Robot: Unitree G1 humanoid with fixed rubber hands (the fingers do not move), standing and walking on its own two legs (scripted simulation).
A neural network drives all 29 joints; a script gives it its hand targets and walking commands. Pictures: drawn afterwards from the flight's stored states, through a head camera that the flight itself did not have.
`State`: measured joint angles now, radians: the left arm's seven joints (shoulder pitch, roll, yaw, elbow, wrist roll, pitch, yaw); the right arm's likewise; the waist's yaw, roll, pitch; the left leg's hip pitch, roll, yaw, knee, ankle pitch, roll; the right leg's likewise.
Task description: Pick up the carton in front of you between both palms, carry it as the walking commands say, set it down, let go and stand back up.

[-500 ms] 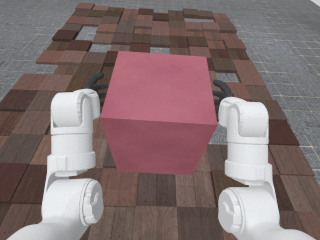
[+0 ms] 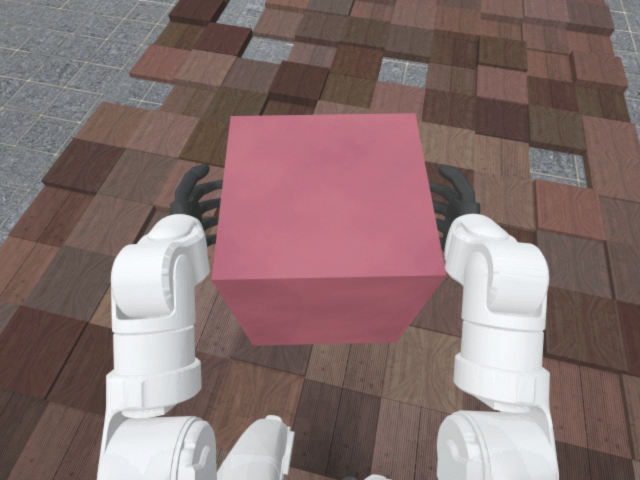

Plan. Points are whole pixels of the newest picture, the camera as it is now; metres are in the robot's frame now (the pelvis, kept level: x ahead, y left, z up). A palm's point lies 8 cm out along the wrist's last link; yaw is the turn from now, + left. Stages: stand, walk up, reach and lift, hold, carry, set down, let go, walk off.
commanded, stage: carry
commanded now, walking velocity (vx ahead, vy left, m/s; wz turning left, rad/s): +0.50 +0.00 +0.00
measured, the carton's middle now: (324, 243) +0.39 +0.05 +0.02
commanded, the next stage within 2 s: none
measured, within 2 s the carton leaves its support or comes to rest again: neither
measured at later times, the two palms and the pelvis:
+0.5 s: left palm out of the picture +0.69 +0.15 +0.16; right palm (500, 31) +0.66 -0.15 +0.16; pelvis +0.29 +0.03 +0.01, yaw +0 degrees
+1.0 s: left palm out of the picture +0.92 +0.11 +0.08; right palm out of the picture +0.93 -0.19 +0.07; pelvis +0.58 -0.05 -0.02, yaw +0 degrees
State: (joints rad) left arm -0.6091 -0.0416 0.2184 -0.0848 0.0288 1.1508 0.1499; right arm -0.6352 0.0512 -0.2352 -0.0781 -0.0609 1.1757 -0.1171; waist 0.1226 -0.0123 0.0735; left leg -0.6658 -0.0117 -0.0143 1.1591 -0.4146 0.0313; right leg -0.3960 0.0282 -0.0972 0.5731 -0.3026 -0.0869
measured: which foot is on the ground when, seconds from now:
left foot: up 0.00-0.14, down 0.16-0.64, up 0.66-1.00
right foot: down 0.00-0.20, up 0.22-0.62, down 0.64-1.00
